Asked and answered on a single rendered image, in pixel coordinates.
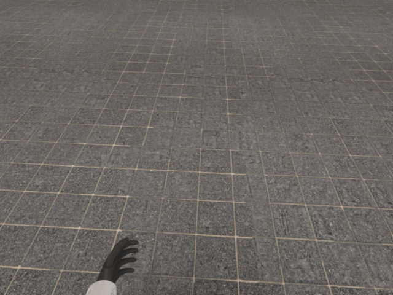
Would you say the left robot hand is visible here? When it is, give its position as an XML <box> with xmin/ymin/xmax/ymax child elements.
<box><xmin>97</xmin><ymin>237</ymin><xmax>139</xmax><ymax>283</ymax></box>

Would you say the robot left forearm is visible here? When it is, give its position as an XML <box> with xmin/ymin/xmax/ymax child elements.
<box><xmin>86</xmin><ymin>280</ymin><xmax>117</xmax><ymax>295</ymax></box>

